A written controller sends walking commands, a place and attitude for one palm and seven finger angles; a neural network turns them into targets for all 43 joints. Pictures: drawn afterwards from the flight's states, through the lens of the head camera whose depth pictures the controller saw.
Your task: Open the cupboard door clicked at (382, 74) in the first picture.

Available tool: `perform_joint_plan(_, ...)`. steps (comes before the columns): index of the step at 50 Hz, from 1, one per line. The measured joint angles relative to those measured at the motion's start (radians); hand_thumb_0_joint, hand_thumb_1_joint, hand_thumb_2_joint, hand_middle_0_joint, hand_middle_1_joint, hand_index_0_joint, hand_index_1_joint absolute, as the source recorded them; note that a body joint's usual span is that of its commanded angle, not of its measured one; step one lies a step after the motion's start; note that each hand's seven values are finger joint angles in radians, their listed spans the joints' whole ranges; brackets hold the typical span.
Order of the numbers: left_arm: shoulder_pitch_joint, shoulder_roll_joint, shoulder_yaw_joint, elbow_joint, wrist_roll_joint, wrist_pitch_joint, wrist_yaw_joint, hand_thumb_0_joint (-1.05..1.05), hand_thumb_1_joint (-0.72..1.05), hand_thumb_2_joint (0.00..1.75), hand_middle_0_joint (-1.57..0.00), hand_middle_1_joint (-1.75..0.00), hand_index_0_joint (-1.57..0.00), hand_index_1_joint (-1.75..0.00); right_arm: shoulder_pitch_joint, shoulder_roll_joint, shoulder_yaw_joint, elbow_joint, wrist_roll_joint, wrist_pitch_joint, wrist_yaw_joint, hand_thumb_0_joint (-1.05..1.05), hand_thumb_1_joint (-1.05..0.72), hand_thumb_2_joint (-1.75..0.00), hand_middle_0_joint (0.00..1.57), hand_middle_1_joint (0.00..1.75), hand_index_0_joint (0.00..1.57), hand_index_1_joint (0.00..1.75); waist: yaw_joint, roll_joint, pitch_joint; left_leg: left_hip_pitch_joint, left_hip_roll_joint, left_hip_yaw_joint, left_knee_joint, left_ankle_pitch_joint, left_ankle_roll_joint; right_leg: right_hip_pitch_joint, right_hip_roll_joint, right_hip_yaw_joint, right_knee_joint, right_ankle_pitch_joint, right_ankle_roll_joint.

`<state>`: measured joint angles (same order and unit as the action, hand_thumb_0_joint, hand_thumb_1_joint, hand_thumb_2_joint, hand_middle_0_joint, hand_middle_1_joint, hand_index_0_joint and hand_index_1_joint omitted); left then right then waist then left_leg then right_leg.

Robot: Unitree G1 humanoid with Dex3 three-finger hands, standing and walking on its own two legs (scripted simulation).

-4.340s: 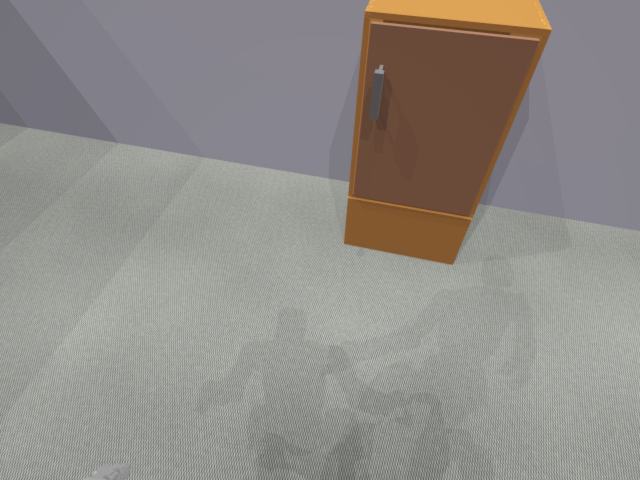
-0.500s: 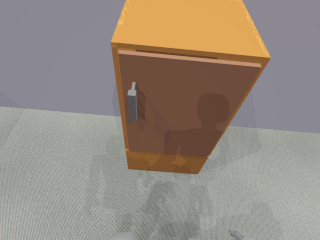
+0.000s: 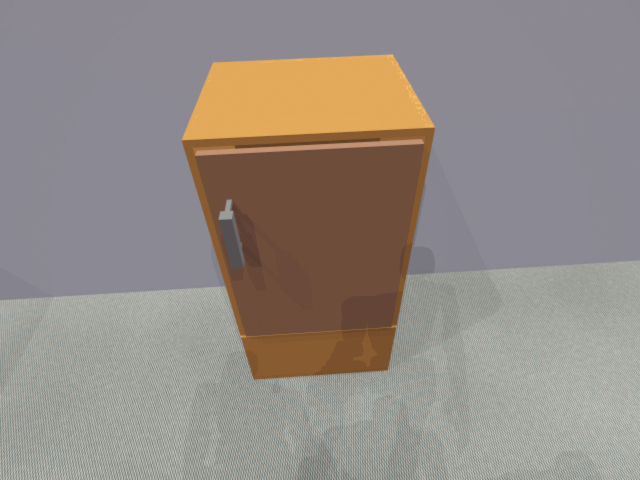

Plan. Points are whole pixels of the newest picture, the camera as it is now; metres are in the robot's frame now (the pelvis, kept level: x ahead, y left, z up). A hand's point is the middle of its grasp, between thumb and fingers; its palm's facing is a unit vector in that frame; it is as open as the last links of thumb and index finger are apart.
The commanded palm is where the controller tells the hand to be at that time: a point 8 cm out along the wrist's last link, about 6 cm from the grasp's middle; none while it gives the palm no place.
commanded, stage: come to a stop and stand still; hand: left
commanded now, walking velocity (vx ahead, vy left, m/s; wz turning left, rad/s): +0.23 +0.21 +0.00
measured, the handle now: (233, 233) +0.59 +0.21 -0.06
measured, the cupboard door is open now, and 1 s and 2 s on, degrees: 0 0 0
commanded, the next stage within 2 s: look again from close up in 1.20 s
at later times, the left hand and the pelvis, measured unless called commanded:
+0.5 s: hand out of the picture -0.05 +0.17 -0.19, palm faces +0.14 -0.98 -0.13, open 7.3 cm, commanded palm none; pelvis +0.04 +0.04 -0.01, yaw +1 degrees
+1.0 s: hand out of the picture +0.07 +0.20 -0.17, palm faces +0.03 -0.97 -0.25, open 7.3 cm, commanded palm none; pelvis +0.02 +0.01 -0.01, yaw +1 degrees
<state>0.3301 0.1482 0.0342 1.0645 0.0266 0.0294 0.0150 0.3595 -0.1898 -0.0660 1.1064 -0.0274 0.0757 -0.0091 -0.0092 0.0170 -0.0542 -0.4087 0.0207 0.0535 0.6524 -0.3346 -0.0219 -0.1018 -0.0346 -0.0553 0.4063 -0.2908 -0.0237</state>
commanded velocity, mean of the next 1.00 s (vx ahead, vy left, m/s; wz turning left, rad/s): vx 0.00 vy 0.00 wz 0.00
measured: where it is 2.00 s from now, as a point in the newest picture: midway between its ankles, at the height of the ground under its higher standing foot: outside the picture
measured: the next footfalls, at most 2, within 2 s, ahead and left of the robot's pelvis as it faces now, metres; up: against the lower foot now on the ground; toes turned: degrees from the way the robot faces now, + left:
left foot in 0.40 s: +0.06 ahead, +0.16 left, +0.00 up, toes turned +6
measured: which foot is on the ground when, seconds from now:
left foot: up 0.00-0.38, down 0.40-1.00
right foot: down 0.00-1.00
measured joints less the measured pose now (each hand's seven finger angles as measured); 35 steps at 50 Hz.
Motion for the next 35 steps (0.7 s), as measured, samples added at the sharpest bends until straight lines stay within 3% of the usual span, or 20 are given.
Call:
perform_joint_plan(2,0.035,-0.022,-0.005,0.018,-0.004,-0.009,0.002,0.00,0.91,0.90,-0.20,-0.30,-0.20,-0.30,0.017,-0.006,-0.005,0.006,-0.003,0.003,0.012,0.00,-0.91,-0.90,0.20,0.29,0.20,0.29,0.011,0.005,-0.018,-0.040,-0.007,-0.008,0.151,0.027,-0.002,0.010,-0.007,0.014,-0.040,0.024,0.002)
perform_joint_plan(4,0.059,-0.040,-0.011,0.034,-0.006,-0.022,0.001,0.00,0.91,0.90,-0.20,-0.30,-0.20,-0.30,0.032,-0.008,-0.008,-0.001,-0.003,-0.009,0.021,0.00,-0.91,-0.90,0.19,0.29,0.20,0.29,0.006,0.013,-0.017,-0.062,-0.001,-0.010,0.252,0.083,-0.006,0.018,-0.009,0.016,-0.073,0.046,0.006)
perform_joint_plan(6,0.069,-0.055,-0.015,0.043,-0.006,-0.035,0.000,0.00,0.91,0.90,-0.20,-0.30,-0.20,-0.30,0.046,-0.007,-0.010,-0.008,-0.004,-0.022,0.025,0.00,-0.91,-0.90,0.19,0.29,0.20,0.29,-0.001,0.024,-0.007,-0.070,0.011,-0.012,0.301,0.122,-0.013,0.024,-0.009,0.005,-0.091,0.056,0.005)
perform_joint_plan(9,0.078,-0.073,-0.016,0.045,-0.005,-0.054,0.003,0.00,0.91,0.90,-0.20,-0.30,-0.20,-0.30,0.055,-0.002,-0.007,-0.003,-0.006,-0.026,0.026,0.00,-0.91,-0.90,0.19,0.29,0.20,0.29,0.007,0.038,0.011,-0.060,0.028,-0.015,0.307,0.133,-0.020,0.025,-0.007,-0.018,-0.099,0.054,0.003)
perform_joint_plan(13,0.097,-0.091,-0.016,0.049,0.000,-0.071,0.007,0.00,0.91,0.90,-0.20,-0.30,-0.20,-0.30,0.030,0.002,0.001,0.005,-0.004,-0.023,0.023,0.00,-0.91,-0.90,0.19,0.29,0.20,0.29,0.035,0.043,0.029,-0.027,0.046,-0.013,0.228,0.091,-0.022,0.021,-0.012,-0.034,-0.090,0.039,0.009)
perform_joint_plan(17,0.113,-0.095,-0.018,0.071,0.008,-0.067,0.007,0.00,0.91,0.90,-0.20,-0.30,-0.20,-0.30,-0.037,0.010,0.014,-0.009,0.008,-0.037,0.013,0.01,-0.91,-0.90,0.19,0.29,0.20,0.29,0.057,0.023,0.051,0.053,0.043,0.004,0.025,0.029,-0.013,0.010,-0.029,-0.032,-0.048,0.005,0.029)
perform_joint_plan(20,0.120,-0.094,-0.019,0.093,0.002,-0.056,0.010,0.00,0.91,0.90,-0.20,-0.30,-0.20,-0.30,-0.087,0.007,0.024,-0.023,0.011,-0.072,-0.006,0.01,-0.93,-0.90,0.19,0.29,0.20,0.29,0.063,0.020,0.062,0.148,0.044,0.011,-0.165,0.153,0.003,-0.014,-0.025,-0.032,0.036,-0.051,0.052)
perform_joint_plan(24,0.098,-0.063,-0.016,0.116,-0.003,-0.033,0.020,0.00,0.91,0.90,-0.20,-0.30,-0.20,-0.30,-0.144,0.028,0.038,-0.020,0.014,-0.095,-0.020,0.01,-0.94,-0.90,0.19,0.29,0.20,0.29,0.072,-0.048,0.067,0.169,0.019,0.041,-0.130,0.040,0.009,-0.018,-0.059,-0.004,0.099,-0.099,0.070)
perform_joint_plan(29,0.035,-0.034,-0.018,0.116,-0.008,-0.023,0.020,0.00,0.91,0.90,-0.20,-0.30,-0.20,-0.30,-0.197,0.057,0.055,-0.025,0.021,-0.097,-0.035,0.01,-0.93,-0.90,0.20,0.29,0.20,0.29,0.056,-0.065,0.074,0.200,0.018,0.060,-0.146,0.033,0.014,0.012,-0.061,0.011,0.066,-0.092,0.085)
perform_joint_plan(35,-0.058,0.003,-0.003,0.052,-0.007,-0.012,0.019,0.00,0.91,0.90,-0.20,-0.30,-0.20,-0.30,-0.226,0.068,0.041,-0.046,0.025,-0.091,-0.045,-0.01,-0.93,-0.90,0.20,0.29,0.21,0.30,0.029,-0.048,0.101,0.207,0.030,0.071,-0.172,0.057,0.016,-0.031,-0.055,0.001,0.120,-0.052,0.065)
